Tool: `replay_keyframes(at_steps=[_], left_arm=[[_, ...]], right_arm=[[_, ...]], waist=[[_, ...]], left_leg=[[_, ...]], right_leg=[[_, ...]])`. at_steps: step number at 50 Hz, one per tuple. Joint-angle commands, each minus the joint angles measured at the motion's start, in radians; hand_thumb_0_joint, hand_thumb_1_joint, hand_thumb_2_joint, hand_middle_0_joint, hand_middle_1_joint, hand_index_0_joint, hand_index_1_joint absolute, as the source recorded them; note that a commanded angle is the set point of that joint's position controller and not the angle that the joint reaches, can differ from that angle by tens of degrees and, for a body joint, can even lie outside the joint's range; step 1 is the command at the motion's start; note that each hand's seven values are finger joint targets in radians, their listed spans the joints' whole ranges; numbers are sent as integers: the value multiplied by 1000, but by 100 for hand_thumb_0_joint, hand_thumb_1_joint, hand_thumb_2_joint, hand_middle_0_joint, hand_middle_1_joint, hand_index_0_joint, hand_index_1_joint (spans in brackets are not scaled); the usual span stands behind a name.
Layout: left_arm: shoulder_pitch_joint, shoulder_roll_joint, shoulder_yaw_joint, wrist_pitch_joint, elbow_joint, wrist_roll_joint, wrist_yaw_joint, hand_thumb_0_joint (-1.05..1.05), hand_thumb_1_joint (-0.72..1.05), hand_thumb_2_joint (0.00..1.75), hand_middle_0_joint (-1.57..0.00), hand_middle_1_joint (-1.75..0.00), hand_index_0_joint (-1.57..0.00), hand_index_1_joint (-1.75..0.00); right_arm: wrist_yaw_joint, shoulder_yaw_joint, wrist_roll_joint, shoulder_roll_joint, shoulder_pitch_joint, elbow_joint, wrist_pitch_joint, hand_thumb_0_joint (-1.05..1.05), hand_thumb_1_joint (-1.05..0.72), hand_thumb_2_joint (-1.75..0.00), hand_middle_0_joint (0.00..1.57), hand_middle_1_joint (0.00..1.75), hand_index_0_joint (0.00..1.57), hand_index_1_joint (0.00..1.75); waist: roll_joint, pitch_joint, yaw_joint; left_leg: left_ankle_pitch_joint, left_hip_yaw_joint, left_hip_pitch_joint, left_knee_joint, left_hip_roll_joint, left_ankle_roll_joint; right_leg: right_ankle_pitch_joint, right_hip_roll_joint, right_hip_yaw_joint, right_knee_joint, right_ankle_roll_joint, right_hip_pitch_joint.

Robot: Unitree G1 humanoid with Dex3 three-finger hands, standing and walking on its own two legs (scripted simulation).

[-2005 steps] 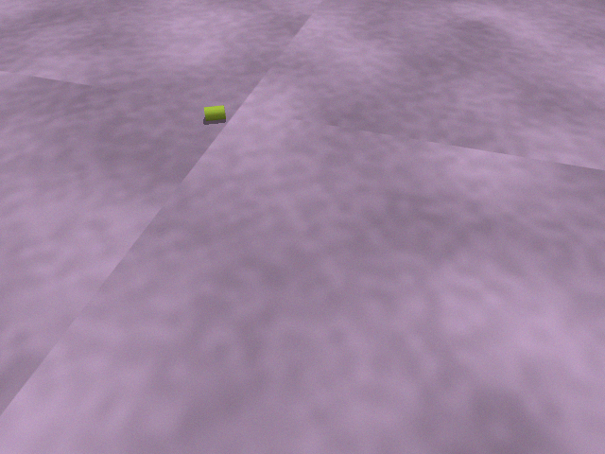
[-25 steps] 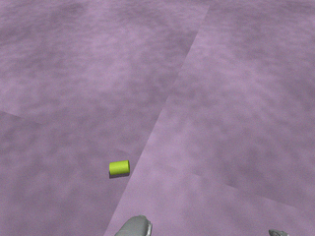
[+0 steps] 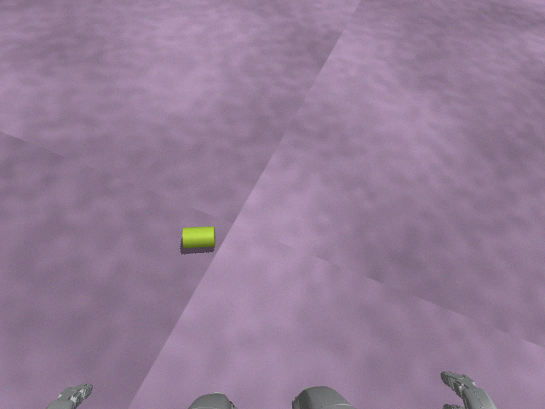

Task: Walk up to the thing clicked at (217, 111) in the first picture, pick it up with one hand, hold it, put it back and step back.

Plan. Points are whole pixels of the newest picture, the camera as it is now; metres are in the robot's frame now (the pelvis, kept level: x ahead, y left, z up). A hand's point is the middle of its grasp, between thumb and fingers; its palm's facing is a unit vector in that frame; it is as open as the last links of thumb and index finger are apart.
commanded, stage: step back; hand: left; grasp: from above
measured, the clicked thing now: (199, 237) +0.76 +0.26 -0.72
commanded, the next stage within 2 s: stand in 1.78 s
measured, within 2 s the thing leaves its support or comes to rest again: neither
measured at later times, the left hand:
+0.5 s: hand out of the picture -0.05 +0.26 -0.15, palm faces +0.03 -0.90 -0.43, open 7.4 cm
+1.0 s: hand out of the picture -0.27 +0.22 -0.15, palm faces -0.01 -0.93 -0.38, open 7.4 cm
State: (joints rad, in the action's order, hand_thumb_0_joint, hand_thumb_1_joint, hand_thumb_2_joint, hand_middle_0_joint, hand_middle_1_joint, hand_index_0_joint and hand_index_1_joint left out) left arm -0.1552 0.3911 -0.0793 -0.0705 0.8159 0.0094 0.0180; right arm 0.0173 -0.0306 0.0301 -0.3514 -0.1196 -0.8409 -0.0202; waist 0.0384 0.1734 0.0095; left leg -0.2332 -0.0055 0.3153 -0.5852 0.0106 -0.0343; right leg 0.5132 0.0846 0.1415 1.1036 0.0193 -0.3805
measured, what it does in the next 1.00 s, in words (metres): walks backwards: right foot, then left foot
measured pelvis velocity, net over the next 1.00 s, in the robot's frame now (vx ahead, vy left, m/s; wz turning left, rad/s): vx -0.31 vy -0.04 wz -0.03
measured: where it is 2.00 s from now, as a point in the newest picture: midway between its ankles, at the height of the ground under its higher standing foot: outside the picture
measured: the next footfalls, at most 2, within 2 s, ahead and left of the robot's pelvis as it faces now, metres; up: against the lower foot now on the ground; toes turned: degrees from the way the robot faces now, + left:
right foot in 0.14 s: -0.05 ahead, -0.14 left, +0.00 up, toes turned +0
left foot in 0.50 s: -0.18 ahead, +0.09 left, +0.00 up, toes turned +1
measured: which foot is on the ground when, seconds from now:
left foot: down 0.00-0.18, up 0.20-0.48, down 0.50-0.88, up 0.90-1.00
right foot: up 0.00-0.12, down 0.14-0.52, up 0.54-0.82, down 0.84-1.00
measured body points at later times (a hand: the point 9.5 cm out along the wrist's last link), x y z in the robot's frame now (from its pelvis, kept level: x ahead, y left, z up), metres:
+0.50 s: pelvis -0.18 -0.02 -0.02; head -0.12 -0.02 +0.43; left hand -0.05 +0.30 -0.12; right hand -0.11 -0.34 -0.14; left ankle -0.22 +0.09 -0.74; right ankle -0.09 -0.14 -0.73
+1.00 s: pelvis -0.31 -0.04 -0.01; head -0.31 -0.05 +0.44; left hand -0.27 +0.27 -0.13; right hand -0.22 -0.37 -0.12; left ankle -0.28 +0.10 -0.71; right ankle -0.33 -0.18 -0.73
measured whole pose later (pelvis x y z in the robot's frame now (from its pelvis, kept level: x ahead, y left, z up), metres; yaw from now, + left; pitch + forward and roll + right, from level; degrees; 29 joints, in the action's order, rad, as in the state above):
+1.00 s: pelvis -0.31 -0.04 -0.01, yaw -2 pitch -3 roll +0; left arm -0.28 0.35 -0.06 -0.02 0.98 0.05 -0.01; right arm -0.01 -0.06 0.02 -0.41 -0.19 -0.91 -0.03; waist -0.03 0.04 0.03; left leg -0.41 -0.06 0.37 -0.82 0.00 0.00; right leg 0.38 0.00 0.06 0.63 0.00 -0.20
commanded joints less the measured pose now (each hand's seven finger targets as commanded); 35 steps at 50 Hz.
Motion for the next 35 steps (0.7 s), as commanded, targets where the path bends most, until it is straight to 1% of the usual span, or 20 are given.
replay_keyframes(at_steps=[1,6,7,8,9,10,12,14,16,20,22,24,25,26,27,28,30,31,33,35], left_arm=[[-31,159,-50,39,-75,7,7,0,90,90,-20,-30,-20,-30],[-181,168,-59,50,7,18,-7,0,90,90,-20,-30,-20,-30],[-182,209,-70,53,5,30,-8,0,90,90,-20,-30,-20,-30],[-166,273,-87,55,-12,37,-11,0,90,90,-20,-30,-20,-30],[-75,370,-103,49,-55,38,-12,0,90,90,-20,-30,-20,-30],[15,365,-100,52,-85,37,-6,0,90,90,-20,-30,-20,-30],[75,261,-73,58,-104,31,-1,0,90,90,-20,-30,-20,-30],[112,217,-74,52,-105,35,5,0,90,90,-20,-30,-20,-30],[46,216,-71,50,-114,40,4,0,90,90,-20,-30,-20,-30],[-5,213,-70,36,-112,42,18,0,90,90,-20,-30,-20,-30],[4,220,-65,26,-117,31,18,0,90,90,-20,-30,-20,-30],[15,215,-51,8,-122,17,9,0,90,90,-20,-30,-20,-30],[1,175,-38,4,-130,13,3,0,90,90,-20,-30,-20,-30],[-2,134,-29,5,-140,4,2,0,90,90,-20,-30,-20,-30],[72,189,-51,4,-148,10,17,0,90,90,-20,-30,-20,-30],[105,214,-57,0,-138,14,18,0,90,90,-20,-30,-20,-30],[53,193,-59,-2,-95,-2,5,0,90,90,-20,-30,-20,-30],[-3,193,-56,-3,-77,-4,2,0,90,90,-20,-30,-20,-30],[-37,190,-59,0,-62,5,-3,0,90,90,-20,-30,-20,-30],[-3,165,-48,27,-76,15,-8,0,90,90,-20,-30,-20,-30]], right_arm=[[17,-90,-1,-274,-50,71,11,0,-90,-90,20,30,20,30],[4,-94,-14,-298,35,102,-14,0,-90,-90,20,30,20,30],[2,-86,-21,-268,39,108,-16,0,-90,-90,20,30,20,30],[3,-72,-25,-216,37,123,-17,0,-90,-90,20,30,20,30],[18,-79,-24,-219,68,127,-20,0,-90,-90,20,30,20,30],[23,-94,-21,-256,46,109,-22,0,-90,-90,20,30,20,30],[10,-83,-31,-251,-13,62,-17,0,-90,-90,20,30,20,30],[16,-70,-30,-217,-74,38,-11,0,-90,-90,20,30,20,30],[21,-63,-27,-224,-78,44,-3,0,-90,-90,20,30,20,30],[21,-54,-13,-197,-73,59,11,0,-90,-90,20,30,20,30],[18,-60,-8,-199,-120,38,18,0,-90,-90,20,30,20,30],[18,-73,0,-208,-183,5,21,0,-90,-90,20,30,20,30],[19,-90,11,-263,-180,2,21,0,-90,-90,20,30,20,30],[17,-107,19,-359,-137,18,17,0,-90,-90,20,30,20,30],[12,-114,14,-432,-101,47,15,0,-90,-90,20,30,20,30],[22,-115,14,-410,-45,54,24,0,-90,-90,20,30,20,30],[28,-79,25,-303,14,62,27,0,-90,-90,20,30,20,30],[31,-72,19,-280,41,72,26,0,-90,-90,20,30,20,30],[24,-75,9,-268,14,64,28,0,-90,-90,20,30,20,30],[19,-77,7,-248,-65,43,29,0,-90,-90,20,30,20,30]], waist=[[-205,-229,-43],[-225,-289,25],[-142,-270,25],[88,-209,23],[237,-157,62],[224,-84,30],[82,-77,-12],[98,-121,-40],[116,-137,3],[198,-194,36],[195,-238,23],[129,-265,0],[-18,-272,6],[-252,-236,18],[-262,-210,-42],[-245,-150,-33],[-130,-164,18],[-117,-158,47],[-145,-154,36],[-172,-187,-16]], left_leg=[[451,-222,-279,96,252,-219],[194,-176,-79,42,199,-117],[74,-158,42,-15,147,-59],[-200,-89,227,-185,-7,6],[-378,-90,172,-445,-108,41],[-361,-159,112,-571,-62,47],[-241,-177,94,-630,-125,37],[-200,-160,162,-638,-153,47],[-233,-116,155,-576,-134,62],[-321,-55,160,-238,-48,62],[-215,-32,60,-4,-21,43],[65,-8,-86,243,-34,26],[145,-195,-180,230,93,-13],[319,-464,-228,241,300,-111],[320,-537,-26,250,418,-262],[298,-561,101,278,446,-289],[453,-272,11,182,266,-208],[427,-204,4,167,230,-173],[325,-193,-51,160,218,-168],[230,-193,-220,135,189,-164]], right_leg=[[-4,-45,-57,-228,11,-51],[-252,-61,-134,-646,-52,232],[-243,-123,-5,-661,-88,261],[-190,-299,263,-735,-150,238],[-175,-487,430,-830,-316,-18],[-155,-514,455,-865,-327,-175],[-332,-347,178,-768,-239,-112],[-451,-261,31,-697,-176,15],[-447,-276,46,-684,-199,86],[-599,-339,74,-618,-224,308],[-661,-333,63,-532,-199,323],[-627,-278,8,-422,-139,246],[-427,-205,-36,-342,-89,78],[0,-39,-137,-158,-42,-154],[156,-35,-27,-1,-23,-81],[121,-63,41,118,-29,-27],[21,5,77,212,-37,-57],[-24,15,59,224,-37,-86],[-41,8,24,156,-20,-86],[-35,-27,-14,-81,-2,-125]])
